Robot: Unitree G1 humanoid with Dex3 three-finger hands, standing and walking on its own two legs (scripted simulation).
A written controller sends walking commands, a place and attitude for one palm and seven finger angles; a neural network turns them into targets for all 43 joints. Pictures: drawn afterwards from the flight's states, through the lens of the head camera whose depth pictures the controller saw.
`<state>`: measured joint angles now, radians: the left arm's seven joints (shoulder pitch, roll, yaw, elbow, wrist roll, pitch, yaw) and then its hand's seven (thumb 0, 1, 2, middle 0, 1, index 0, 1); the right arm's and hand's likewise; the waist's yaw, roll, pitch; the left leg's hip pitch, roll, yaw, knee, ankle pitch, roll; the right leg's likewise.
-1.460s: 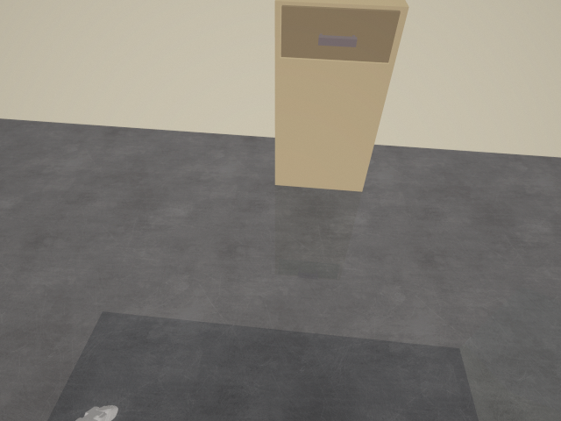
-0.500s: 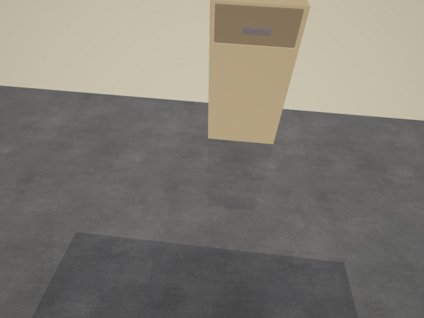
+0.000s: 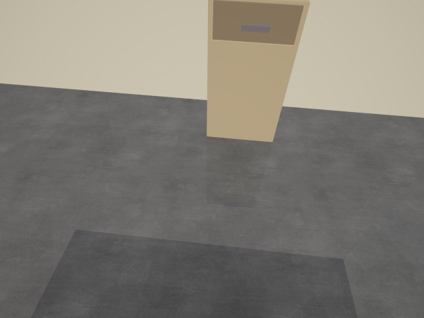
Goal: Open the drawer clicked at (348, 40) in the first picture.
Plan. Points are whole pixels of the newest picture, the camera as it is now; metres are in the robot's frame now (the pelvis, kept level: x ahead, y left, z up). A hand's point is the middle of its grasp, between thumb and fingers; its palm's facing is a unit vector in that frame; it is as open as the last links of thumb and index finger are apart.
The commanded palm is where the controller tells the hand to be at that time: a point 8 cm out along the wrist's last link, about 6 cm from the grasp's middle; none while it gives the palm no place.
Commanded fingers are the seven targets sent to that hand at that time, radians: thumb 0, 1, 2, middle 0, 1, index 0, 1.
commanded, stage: walk to a spot facing it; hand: left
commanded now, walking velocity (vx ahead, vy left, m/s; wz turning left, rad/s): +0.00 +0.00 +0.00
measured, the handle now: (255, 26) +1.38 -0.14 +0.00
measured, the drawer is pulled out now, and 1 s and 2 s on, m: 0.00 0.00 0.00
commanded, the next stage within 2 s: turn to face it in 1.60 s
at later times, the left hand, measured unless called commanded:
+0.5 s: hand out of the picture +0.11 +0.16 -0.19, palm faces -0.16 -0.96 -0.23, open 7.4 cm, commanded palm none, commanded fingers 0.00 0.90 0.90 -0.20 -0.30 -0.20 -0.30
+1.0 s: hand (164, 268) +0.28 +0.14 -0.20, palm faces -0.29 -0.94 -0.17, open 7.4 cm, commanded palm none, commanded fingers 0.00 0.90 0.90 -0.20 -0.30 -0.20 -0.30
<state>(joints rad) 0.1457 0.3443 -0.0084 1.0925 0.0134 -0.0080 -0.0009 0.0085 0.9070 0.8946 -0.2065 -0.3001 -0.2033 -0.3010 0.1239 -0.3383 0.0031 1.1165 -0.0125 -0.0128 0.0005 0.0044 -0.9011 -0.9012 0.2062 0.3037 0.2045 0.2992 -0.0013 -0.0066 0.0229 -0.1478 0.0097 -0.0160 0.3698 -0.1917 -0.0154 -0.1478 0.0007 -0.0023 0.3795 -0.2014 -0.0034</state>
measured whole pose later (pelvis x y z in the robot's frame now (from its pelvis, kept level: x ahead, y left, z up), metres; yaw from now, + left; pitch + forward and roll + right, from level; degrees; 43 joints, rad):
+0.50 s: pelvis +0.06 -0.04 -0.03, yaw -11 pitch -1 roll +1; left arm 0.32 0.21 0.04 1.01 0.03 -0.01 -0.04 0.01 0.91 0.89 -0.20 -0.30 -0.20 -0.30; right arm 0.31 -0.24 -0.04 1.08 -0.02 -0.01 0.00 0.00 -0.90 -0.90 0.21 0.30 0.20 0.30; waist 0.01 0.03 0.04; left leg -0.21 0.14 0.12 0.77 -0.47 -0.05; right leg -0.33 0.00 -0.09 0.67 -0.31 -0.04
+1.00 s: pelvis +0.27 -0.05 -0.03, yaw -24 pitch +1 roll -1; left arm 0.44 0.18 0.06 1.07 0.02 -0.05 0.01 0.01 0.91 0.89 -0.21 -0.30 -0.20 -0.30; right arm 0.08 -0.15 -0.03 0.93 -0.03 -0.07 0.01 0.00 -0.90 -0.90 0.20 0.30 0.20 0.30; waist 0.05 -0.03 0.03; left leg -0.45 0.07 0.11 0.64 -0.21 0.01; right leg -0.09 0.04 0.11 0.72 -0.51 -0.02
